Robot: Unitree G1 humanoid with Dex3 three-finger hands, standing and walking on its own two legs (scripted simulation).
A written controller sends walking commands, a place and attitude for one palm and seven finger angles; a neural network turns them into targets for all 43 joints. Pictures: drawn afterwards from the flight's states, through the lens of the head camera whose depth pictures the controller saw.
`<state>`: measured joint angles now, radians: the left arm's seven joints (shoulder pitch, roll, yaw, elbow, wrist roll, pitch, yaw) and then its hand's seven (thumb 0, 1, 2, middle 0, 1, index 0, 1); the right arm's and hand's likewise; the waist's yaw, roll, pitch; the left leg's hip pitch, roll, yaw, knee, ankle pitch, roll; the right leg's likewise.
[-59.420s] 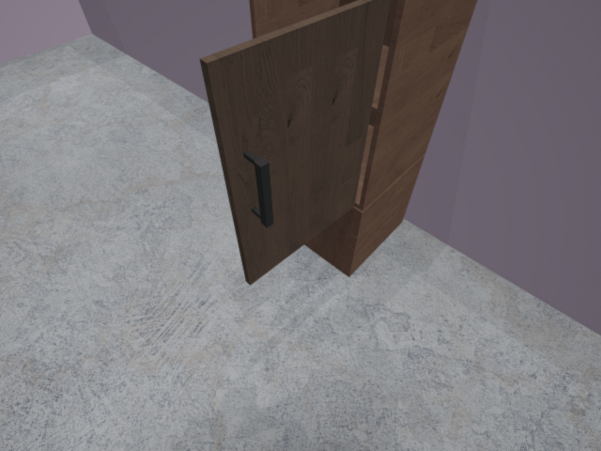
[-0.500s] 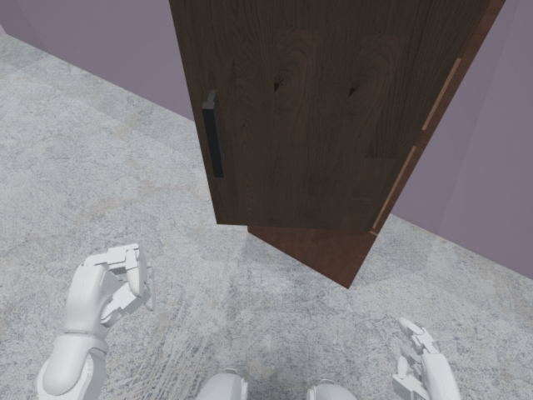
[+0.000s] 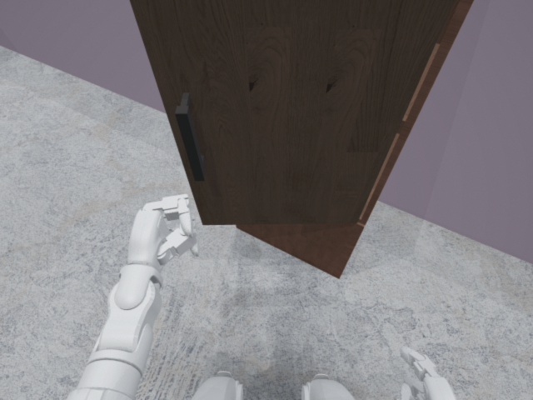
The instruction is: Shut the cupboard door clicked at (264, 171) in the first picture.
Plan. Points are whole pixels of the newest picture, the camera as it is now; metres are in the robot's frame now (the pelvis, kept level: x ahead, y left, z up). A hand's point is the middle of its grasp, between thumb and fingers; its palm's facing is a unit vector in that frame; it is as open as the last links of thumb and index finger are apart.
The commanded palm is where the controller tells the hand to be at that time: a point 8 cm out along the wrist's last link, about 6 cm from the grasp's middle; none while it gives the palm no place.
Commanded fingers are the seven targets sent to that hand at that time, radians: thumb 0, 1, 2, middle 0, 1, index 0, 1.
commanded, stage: bring the fist close to the handle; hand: left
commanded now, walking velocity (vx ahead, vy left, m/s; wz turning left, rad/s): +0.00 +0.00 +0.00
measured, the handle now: (193, 140) +0.53 +0.15 +0.06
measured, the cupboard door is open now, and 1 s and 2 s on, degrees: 30 30 21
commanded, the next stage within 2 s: push the door shut along its arc in 0.74 s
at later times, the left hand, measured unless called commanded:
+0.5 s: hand (220, 183) +0.43 +0.09 +0.07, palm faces +0.04 -1.00 -0.01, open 3.1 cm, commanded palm +0.39 +0.15 +0.06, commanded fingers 0.00 0.90 0.90 -1.30 -1.50 -1.30 -1.50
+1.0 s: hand (214, 186) +0.43 +0.10 +0.06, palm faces +0.01 -1.00 -0.04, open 3.1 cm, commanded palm +0.42 +0.15 +0.06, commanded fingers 0.00 0.90 0.90 -1.30 -1.50 -1.30 -1.50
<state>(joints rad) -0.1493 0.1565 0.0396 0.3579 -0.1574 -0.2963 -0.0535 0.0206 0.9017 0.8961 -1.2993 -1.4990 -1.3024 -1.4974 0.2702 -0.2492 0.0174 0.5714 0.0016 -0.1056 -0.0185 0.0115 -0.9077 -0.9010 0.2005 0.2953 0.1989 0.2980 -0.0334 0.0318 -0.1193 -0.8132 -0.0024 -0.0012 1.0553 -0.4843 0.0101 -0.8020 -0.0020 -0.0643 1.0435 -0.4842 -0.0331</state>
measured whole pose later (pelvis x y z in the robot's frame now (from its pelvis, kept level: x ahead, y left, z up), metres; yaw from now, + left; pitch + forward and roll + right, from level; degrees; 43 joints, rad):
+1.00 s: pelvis -0.01 +0.00 +0.00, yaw -1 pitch +16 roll +0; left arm -0.65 0.19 0.17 0.98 -0.08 -0.47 0.02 0.02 0.90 0.90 -1.30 -1.50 -1.30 -1.50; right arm 0.29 -0.25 0.00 0.63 -0.02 -0.02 0.01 0.01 -0.91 -0.90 0.20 0.29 0.20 0.30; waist -0.10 0.02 -0.12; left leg -0.88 0.01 0.02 1.03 -0.44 0.01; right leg -0.88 0.01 -0.05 1.03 -0.44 -0.04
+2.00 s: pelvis -0.02 +0.01 -0.04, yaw -2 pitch +27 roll -3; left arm -1.23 0.47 0.25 1.34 -0.02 -0.36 -0.20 0.02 0.90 0.90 -1.30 -1.50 -1.30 -1.50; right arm 0.40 -0.28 0.03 0.65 -0.04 -0.04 0.03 0.00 -0.91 -0.90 0.20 0.30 0.20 0.30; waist -0.28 0.06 -0.12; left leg -1.19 0.02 -0.01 1.22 -0.49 0.02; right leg -1.17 0.02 -0.07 1.16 -0.46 -0.03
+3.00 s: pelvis +0.00 +0.01 -0.02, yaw -3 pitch +28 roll -2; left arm -1.18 0.32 0.38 1.33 0.07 -0.35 0.24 0.02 0.89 0.89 -1.30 -1.50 -1.30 -1.50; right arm 0.51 -0.22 0.02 0.65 -0.11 -0.02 0.13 0.00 -0.91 -0.90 0.20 0.30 0.20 0.30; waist -0.28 0.09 -0.16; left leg -1.11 0.04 0.01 1.12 -0.49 0.02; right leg -1.10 0.04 -0.05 1.07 -0.45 -0.03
